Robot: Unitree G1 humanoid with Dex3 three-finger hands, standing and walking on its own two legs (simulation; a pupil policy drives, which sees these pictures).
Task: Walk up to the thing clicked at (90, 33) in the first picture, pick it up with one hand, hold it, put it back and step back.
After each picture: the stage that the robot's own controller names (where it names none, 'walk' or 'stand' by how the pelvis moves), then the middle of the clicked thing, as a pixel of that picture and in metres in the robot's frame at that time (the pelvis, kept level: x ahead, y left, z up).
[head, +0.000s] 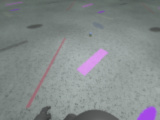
stand; (90, 34) +2.16 +0.07 -0.72
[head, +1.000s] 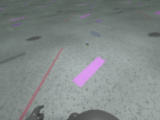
walk; (87, 43) +2.01 +0.25 -0.70
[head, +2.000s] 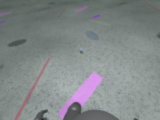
walk; (81, 51) +1.38 +0.35 -0.72
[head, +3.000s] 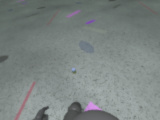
walk; (73, 71) +0.84 +0.36 -0.72
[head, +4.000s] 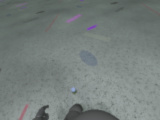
walk; (73, 90) +0.49 +0.29 -0.71
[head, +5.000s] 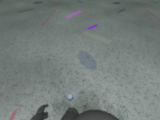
stand; (70, 97) +0.35 +0.24 -0.70
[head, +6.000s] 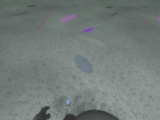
stand; (67, 103) +0.32 +0.23 -0.72
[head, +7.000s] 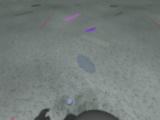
stand; (69, 102) +0.32 +0.22 -0.73
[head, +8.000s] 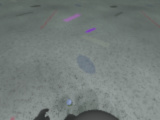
stand; (69, 103) +0.31 +0.23 -0.73
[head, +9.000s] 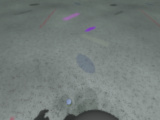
stand; (69, 102) +0.31 +0.23 -0.73
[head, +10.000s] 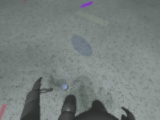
go down; (65, 87) +0.34 +0.24 -0.62
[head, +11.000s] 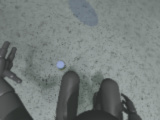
go down; (61, 66) +0.38 +0.28 -0.30
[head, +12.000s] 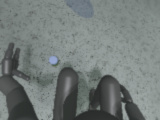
close in; (54, 61) +0.38 +0.30 -0.26
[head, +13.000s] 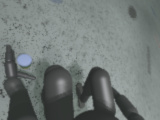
close in; (25, 62) +0.35 +0.32 -0.21
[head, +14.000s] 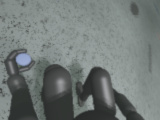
close; (24, 61) +0.35 +0.32 -0.21
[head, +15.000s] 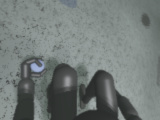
lift; (37, 67) +0.29 +0.29 -0.19
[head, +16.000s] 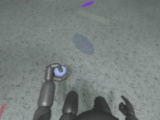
lift; (61, 74) +0.32 +0.20 +0.00
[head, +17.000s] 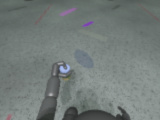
hold; (65, 72) +0.35 +0.18 +0.01
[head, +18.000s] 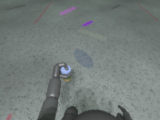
hold; (66, 73) +0.34 +0.18 +0.00
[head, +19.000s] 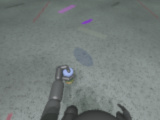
crouch; (68, 76) +0.33 +0.16 -0.02
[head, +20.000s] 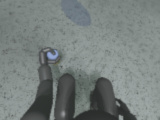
crouch; (54, 57) +0.42 +0.25 -0.10
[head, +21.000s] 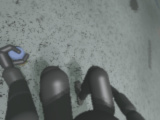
lower; (19, 57) +0.38 +0.33 -0.22
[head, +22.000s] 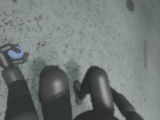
lower; (18, 56) +0.38 +0.33 -0.22
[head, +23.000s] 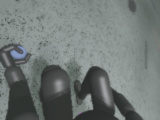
lower; (20, 55) +0.37 +0.33 -0.22
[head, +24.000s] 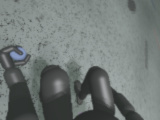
lower; (20, 57) +0.37 +0.33 -0.22
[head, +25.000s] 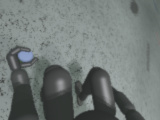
open; (25, 58) +0.36 +0.32 -0.22
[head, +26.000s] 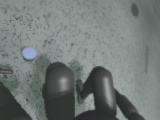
rise; (29, 55) +0.36 +0.31 -0.22
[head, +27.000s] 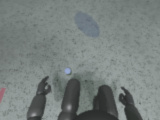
walk; (68, 72) +0.40 +0.25 -0.46
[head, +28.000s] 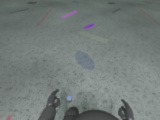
stand; (69, 99) +0.35 +0.21 -0.66
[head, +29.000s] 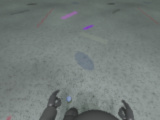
stand; (69, 99) +0.34 +0.22 -0.67
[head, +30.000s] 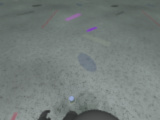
stand; (71, 99) +0.36 +0.21 -0.72
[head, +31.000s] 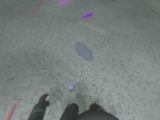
walk; (71, 88) +0.41 +0.17 -0.70
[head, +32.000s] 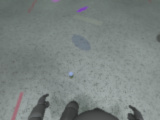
walk; (71, 75) +0.58 +0.27 -0.69
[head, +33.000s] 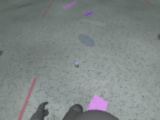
walk; (77, 64) +0.87 +0.28 -0.70
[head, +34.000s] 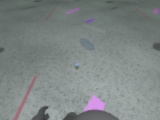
stand; (77, 66) +0.94 +0.24 -0.72
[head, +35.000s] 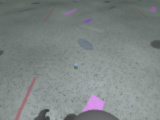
stand; (75, 66) +0.95 +0.26 -0.72
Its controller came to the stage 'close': yes
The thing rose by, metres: 0.71
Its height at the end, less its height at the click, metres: +0.00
